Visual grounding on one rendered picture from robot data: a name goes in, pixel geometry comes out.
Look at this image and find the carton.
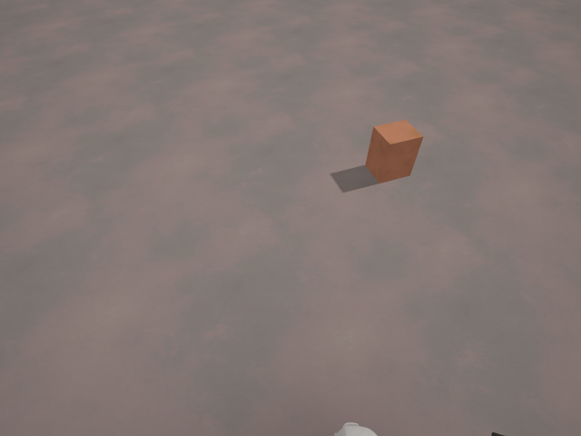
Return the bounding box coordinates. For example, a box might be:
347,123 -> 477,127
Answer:
365,120 -> 424,183

